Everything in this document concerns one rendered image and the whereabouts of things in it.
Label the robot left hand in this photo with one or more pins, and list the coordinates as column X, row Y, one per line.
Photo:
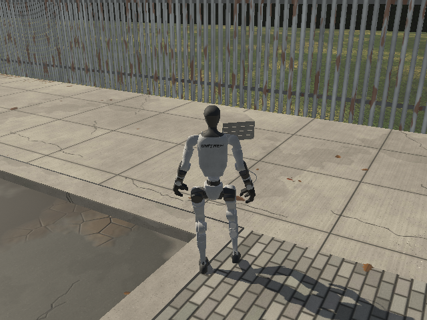
column 182, row 187

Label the right robot thigh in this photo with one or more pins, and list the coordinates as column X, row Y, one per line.
column 229, row 195

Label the robot right forearm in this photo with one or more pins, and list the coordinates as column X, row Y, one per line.
column 246, row 178

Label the robot right shin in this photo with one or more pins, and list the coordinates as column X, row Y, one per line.
column 233, row 229

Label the robot right hand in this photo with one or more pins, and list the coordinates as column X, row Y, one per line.
column 250, row 193

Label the robot left upper arm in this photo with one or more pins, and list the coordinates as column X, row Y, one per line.
column 188, row 151

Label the robot right upper arm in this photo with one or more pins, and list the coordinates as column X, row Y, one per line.
column 237, row 152

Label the robot left forearm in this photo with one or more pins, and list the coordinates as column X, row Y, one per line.
column 180, row 176

